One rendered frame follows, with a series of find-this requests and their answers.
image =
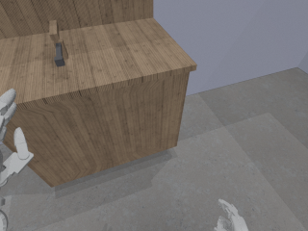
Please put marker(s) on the robot left hand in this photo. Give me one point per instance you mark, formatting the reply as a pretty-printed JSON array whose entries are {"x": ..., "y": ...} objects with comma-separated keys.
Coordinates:
[{"x": 17, "y": 161}]

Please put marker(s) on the robot right hand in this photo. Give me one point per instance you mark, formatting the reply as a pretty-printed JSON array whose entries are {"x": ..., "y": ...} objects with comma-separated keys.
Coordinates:
[{"x": 236, "y": 222}]

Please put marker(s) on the tap lever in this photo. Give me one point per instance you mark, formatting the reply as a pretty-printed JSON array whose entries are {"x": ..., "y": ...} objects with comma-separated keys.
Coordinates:
[{"x": 59, "y": 60}]

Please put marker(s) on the counter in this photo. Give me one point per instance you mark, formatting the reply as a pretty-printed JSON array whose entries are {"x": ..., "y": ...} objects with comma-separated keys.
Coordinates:
[{"x": 118, "y": 97}]

